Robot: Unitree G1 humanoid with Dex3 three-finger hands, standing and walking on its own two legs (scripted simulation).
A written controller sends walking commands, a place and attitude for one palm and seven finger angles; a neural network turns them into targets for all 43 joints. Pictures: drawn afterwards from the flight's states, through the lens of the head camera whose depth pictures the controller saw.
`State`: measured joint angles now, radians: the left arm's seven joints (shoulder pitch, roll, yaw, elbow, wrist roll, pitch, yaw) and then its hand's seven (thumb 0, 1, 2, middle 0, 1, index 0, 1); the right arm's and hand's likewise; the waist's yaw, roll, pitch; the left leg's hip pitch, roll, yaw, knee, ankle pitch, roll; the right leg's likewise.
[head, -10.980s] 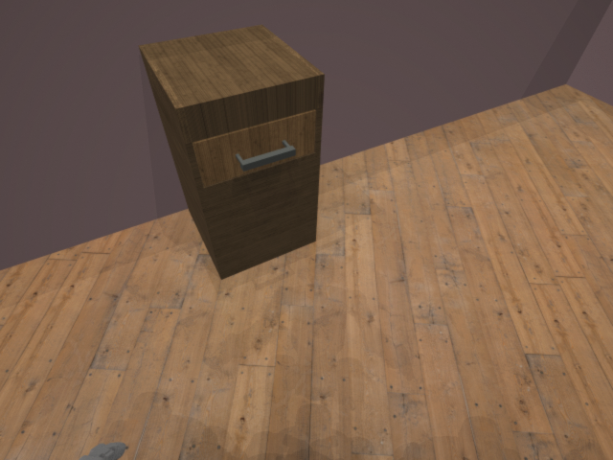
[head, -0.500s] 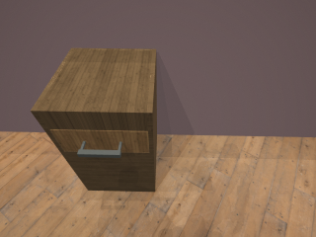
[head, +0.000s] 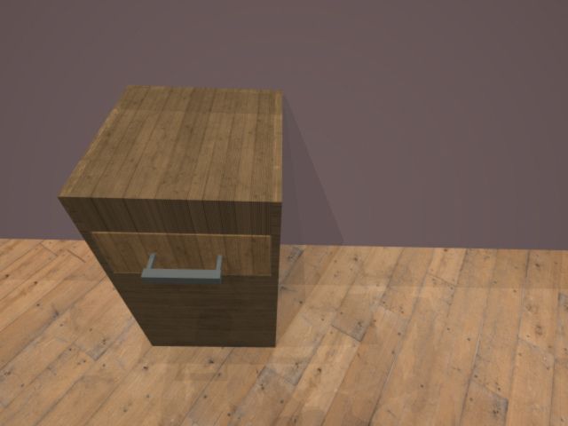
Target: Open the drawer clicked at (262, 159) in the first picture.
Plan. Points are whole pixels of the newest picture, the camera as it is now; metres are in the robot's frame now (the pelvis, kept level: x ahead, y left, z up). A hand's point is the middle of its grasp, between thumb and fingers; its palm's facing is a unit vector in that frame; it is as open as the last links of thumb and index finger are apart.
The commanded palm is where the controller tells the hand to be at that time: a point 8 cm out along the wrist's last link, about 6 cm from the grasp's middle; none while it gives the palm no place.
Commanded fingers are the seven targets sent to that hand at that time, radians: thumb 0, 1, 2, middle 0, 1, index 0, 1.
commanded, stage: look again from close up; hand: left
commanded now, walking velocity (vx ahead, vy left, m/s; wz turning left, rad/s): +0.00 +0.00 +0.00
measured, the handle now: (184, 267) +0.48 +0.25 -0.20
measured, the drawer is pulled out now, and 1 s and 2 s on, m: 0.00 0.00 0.00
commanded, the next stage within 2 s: raise the hand with hooked fingers in 0.26 s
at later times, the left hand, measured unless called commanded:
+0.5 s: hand out of the picture +0.10 +0.25 -0.09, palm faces -0.08 -0.87 -0.49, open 7.5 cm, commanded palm +0.08 +0.27 -0.05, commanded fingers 0.00 0.71 0.82 -0.21 -0.42 -0.21 -0.42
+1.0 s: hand (85, 381) +0.18 +0.28 -0.02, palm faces +0.13 -0.04 -0.99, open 9.9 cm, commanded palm +0.15 +0.27 +0.02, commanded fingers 0.00 0.13 0.57 -0.25 -0.80 -0.25 -0.80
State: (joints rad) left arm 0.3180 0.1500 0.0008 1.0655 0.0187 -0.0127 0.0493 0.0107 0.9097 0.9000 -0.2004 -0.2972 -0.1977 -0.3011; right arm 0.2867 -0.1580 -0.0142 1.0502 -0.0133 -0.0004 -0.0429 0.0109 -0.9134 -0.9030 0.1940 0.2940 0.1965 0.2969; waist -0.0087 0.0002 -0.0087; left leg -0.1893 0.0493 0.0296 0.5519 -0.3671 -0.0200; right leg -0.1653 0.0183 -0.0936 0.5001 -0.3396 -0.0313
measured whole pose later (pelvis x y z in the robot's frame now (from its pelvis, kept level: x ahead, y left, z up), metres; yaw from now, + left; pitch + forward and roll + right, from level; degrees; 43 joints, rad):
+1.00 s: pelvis -0.04 +0.04 -0.04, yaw +2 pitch +9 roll +1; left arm 0.28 0.36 -0.09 0.03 1.10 -0.01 0.48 0.01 0.33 0.66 -0.27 -0.65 -0.26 -0.66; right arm 0.03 -0.24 -0.01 0.49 -0.06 0.09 0.03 0.02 -0.90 -0.90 0.20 0.29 0.20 0.30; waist 0.10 0.02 -0.13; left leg -0.60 -0.05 0.04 0.91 -0.46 0.06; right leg -0.65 0.07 -0.04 0.91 -0.42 -0.09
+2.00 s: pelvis -0.01 +0.06 +0.01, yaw -1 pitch +3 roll +0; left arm -0.11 0.47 -0.08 0.15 0.93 0.05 0.04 0.00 -0.49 0.30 -0.32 -1.20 -0.31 -1.20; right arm 0.14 -0.23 0.02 0.58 0.03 0.13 0.00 0.02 -0.90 -0.90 0.20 0.29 0.20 0.30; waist 0.06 0.08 -0.05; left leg -0.22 -0.08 0.00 0.45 -0.28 0.07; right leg -0.28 0.07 0.03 0.48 -0.25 -0.05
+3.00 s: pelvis +0.00 +0.05 -0.01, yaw -2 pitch +13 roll +0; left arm -0.21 0.40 -0.08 0.48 1.04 -0.07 0.27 0.00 -0.49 0.30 -0.32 -1.20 -0.32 -1.20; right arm 0.22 -0.24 -0.04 0.61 0.01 0.14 -0.01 0.01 -0.91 -0.90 0.20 0.29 0.20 0.30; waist 0.01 0.03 -0.12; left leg -0.49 -0.07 0.02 0.64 -0.37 0.07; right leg -0.55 0.09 0.03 0.65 -0.32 -0.06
